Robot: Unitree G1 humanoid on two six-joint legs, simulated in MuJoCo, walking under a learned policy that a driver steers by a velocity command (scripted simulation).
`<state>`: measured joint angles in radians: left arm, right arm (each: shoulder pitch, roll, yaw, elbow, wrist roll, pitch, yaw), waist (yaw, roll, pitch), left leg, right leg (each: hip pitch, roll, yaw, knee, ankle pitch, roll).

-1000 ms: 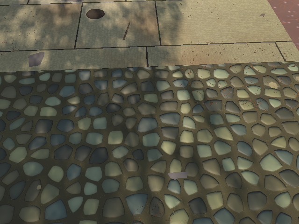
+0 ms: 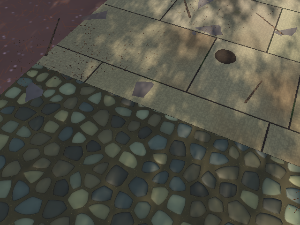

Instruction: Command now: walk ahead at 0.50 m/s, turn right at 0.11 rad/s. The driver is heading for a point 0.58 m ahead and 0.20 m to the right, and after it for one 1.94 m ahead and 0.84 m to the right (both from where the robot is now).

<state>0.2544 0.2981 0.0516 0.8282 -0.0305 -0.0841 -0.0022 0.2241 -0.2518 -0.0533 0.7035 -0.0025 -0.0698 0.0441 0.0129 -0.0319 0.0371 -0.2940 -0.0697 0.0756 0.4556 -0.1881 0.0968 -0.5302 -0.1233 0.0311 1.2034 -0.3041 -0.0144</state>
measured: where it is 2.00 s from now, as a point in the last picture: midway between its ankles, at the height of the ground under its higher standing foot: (204, 182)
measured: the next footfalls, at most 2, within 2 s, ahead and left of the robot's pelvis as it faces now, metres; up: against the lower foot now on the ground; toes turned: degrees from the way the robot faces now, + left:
right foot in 0.40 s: +0.38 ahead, -0.16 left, +0.00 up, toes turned -14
left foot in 0.88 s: +0.51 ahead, +0.02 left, +0.00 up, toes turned -35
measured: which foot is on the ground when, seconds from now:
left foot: down 0.00-0.42, up 0.44-0.86, down 0.88-1.00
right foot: up 0.00-0.38, down 0.40-0.90, up 0.92-1.00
